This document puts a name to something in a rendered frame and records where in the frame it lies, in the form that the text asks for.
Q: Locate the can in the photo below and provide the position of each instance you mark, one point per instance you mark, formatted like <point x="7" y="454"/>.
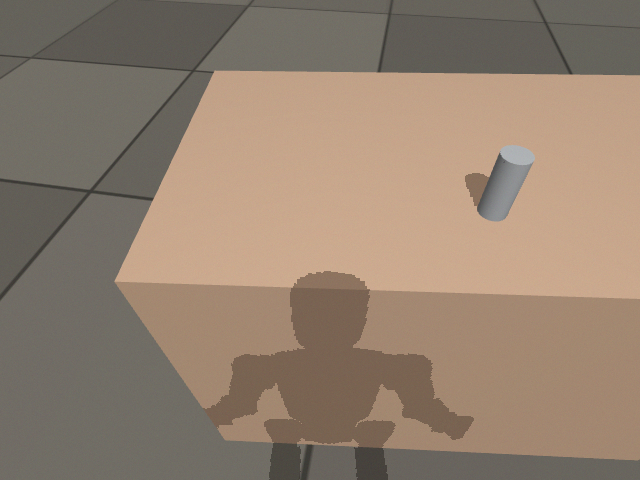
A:
<point x="508" y="174"/>

